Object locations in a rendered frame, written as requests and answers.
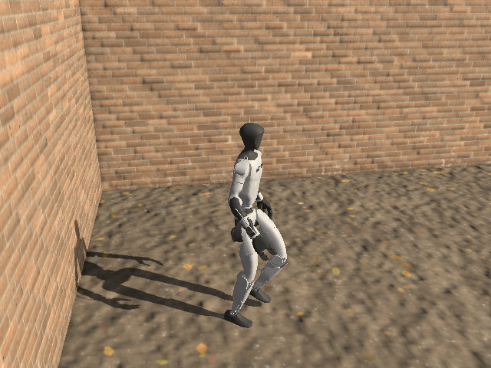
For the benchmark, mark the robot right foot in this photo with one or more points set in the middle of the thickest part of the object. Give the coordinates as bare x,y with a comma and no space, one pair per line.
238,319

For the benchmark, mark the right robot forearm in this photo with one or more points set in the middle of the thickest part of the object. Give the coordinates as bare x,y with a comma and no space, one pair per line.
234,204

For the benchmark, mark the left robot hand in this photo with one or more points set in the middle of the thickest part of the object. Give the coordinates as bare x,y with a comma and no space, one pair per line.
264,204

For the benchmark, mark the right robot hand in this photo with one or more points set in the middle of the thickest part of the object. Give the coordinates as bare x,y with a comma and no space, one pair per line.
260,244

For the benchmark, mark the right robot shin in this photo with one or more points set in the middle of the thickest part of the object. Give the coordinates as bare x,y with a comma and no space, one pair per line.
240,293

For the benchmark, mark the robot right upper arm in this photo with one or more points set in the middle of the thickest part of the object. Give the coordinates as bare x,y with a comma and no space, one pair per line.
240,172

